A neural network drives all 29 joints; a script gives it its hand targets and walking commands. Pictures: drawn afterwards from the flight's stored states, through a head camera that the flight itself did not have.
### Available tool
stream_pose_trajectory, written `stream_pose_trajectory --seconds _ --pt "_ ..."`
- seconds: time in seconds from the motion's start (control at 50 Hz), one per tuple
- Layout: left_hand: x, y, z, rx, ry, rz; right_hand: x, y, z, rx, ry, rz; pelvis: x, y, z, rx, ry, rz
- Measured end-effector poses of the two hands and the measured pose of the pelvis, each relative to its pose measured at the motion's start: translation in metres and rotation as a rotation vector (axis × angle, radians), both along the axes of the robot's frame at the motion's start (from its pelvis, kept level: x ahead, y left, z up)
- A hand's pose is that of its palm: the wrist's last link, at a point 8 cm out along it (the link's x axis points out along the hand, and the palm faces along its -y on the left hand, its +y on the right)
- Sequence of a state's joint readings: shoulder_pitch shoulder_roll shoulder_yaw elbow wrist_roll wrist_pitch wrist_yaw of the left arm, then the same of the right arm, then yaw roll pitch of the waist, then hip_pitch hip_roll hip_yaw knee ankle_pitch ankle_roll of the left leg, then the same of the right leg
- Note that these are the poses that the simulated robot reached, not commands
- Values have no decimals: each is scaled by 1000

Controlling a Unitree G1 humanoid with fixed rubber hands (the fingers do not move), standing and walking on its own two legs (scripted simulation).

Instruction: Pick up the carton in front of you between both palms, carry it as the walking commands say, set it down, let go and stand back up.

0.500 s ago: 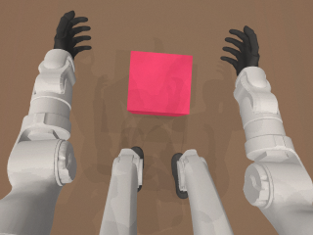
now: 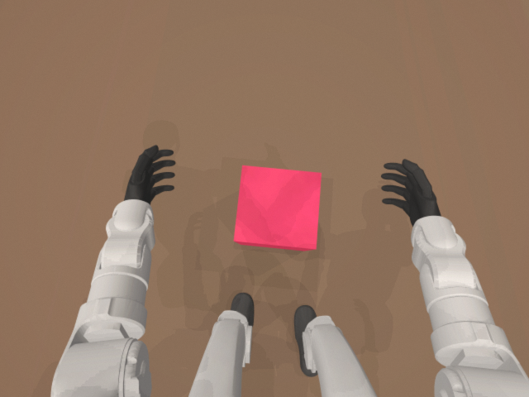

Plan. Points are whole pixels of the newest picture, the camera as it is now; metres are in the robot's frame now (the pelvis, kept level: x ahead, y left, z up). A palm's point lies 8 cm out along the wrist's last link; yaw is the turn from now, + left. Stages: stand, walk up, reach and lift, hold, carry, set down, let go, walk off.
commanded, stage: let go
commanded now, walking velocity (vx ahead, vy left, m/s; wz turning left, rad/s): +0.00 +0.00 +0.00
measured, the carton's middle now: (276, 212) +0.44 -0.01 -0.58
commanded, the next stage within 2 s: stand in 1.00 s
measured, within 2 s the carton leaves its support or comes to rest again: neither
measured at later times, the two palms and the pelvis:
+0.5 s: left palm (97, 325) +0.23 +0.21 -0.01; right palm (527, 354) +0.21 -0.25 +0.01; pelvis +0.04 -0.02 +0.07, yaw +0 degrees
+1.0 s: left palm (87, 361) +0.20 +0.22 +0.00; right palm out of the picture +0.21 -0.25 +0.02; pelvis +0.04 -0.01 +0.07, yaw +0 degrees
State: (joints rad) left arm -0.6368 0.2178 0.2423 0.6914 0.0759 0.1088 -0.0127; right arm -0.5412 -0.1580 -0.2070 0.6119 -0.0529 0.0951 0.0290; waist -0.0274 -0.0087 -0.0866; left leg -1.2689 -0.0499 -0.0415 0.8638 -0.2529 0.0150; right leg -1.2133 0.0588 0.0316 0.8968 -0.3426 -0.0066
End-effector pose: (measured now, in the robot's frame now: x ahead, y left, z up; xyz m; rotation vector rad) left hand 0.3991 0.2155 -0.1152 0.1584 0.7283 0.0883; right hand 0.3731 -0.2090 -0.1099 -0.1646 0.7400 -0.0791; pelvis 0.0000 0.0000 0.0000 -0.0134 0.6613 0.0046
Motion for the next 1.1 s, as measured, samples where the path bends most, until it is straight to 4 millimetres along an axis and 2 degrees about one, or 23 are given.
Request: stream_pose_trajectory --seconds 0.22,0.42,0.5,0.6,0.76,0.84,1.02,1.1 --pt "-63 -2 57 -6 2 -17 -68 -24 61 -6 17 -12 30 -9 39 14 -191 -3" --pt "-137 -3 94 -11 24 -16 -148 -39 104 -15 46 -21 42 -15 65 21 -422 -7" --pt "-165 -3 108 -11 31 -14 -167 -40 116 -2 48 -10 43 -16 72 21 -531 -7" --pt "-189 -1 117 -13 51 -13 -175 -40 119 -6 51 3 42 -15 74 24 -641 -6" --pt "-204 -2 118 -31 77 -16 -166 -33 120 -9 51 26 39 -14 74 29 -733 -2" --pt "-206 6 120 -8 77 3 -167 -30 120 -13 59 40 39 -14 73 30 -762 -3" --pt "-200 2 113 -3 66 -10 -166 -39 125 -54 48 -24 42 -13 71 25 -745 -4" --pt "-203 23 107 95 94 0 -171 -56 113 -124 75 -27 45 -12 68 14 -701 -7"
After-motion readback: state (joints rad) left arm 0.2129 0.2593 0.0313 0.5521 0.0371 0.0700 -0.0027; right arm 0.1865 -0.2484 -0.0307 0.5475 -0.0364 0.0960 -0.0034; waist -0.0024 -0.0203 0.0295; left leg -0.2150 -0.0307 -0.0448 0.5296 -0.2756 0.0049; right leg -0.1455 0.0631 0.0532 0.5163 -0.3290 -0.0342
